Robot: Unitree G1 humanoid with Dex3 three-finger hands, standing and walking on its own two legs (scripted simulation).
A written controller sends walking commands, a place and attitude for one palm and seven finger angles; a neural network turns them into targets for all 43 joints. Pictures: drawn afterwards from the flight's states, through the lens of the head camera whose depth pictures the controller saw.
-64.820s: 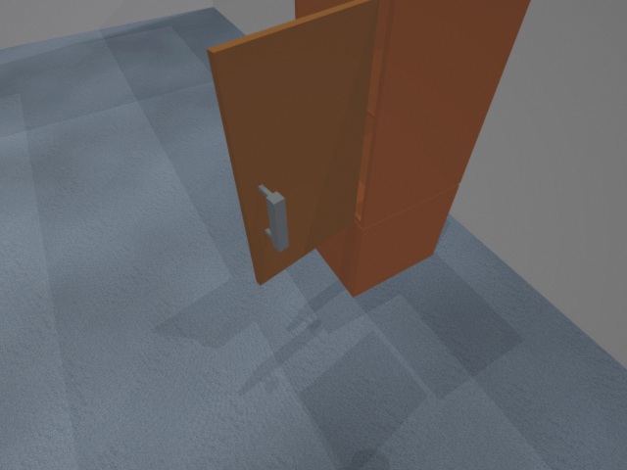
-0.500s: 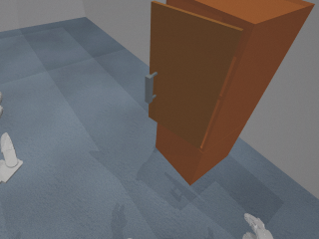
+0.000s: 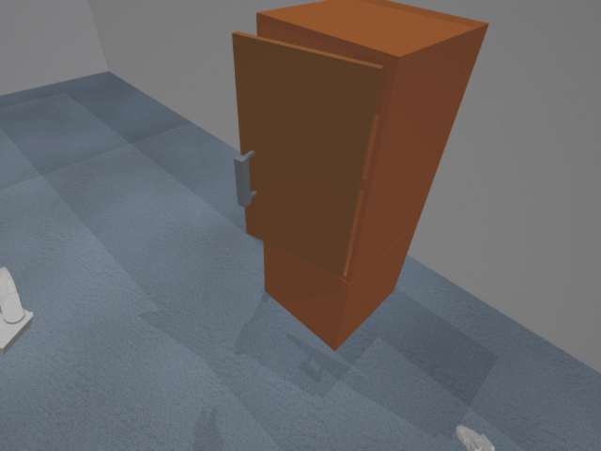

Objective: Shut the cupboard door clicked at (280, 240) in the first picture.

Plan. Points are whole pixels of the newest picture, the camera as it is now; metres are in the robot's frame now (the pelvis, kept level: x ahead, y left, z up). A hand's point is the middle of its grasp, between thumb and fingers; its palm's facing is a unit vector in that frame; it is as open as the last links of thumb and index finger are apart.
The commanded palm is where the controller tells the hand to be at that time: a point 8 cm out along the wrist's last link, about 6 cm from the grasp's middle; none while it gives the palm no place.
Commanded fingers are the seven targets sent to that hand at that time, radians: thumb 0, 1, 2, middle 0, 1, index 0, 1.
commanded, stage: stop stepping back and stand still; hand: left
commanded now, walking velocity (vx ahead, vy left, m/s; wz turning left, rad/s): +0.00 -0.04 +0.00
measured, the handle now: (247, 178) +0.81 +0.14 -0.09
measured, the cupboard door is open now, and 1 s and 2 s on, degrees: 13 13 13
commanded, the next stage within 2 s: let the arm hang, fingers relaxed in 0.30 s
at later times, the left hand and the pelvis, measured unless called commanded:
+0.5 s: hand (87, 365) +0.22 +0.26 +0.05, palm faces +0.25 -0.84 -0.48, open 7.4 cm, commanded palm none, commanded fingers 0.00 0.90 0.90 -0.20 -0.30 -0.20 -0.30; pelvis +0.00 +0.00 -0.01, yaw +1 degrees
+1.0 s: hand out of the picture -0.08 +0.17 -0.16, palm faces +0.03 -0.98 -0.20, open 7.3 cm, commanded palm none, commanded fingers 0.00 0.90 0.90 -0.20 -0.30 -0.20 -0.30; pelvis +0.02 -0.01 +0.00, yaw +0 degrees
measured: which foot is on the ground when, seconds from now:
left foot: down 0.00-1.00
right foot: down 0.00-1.00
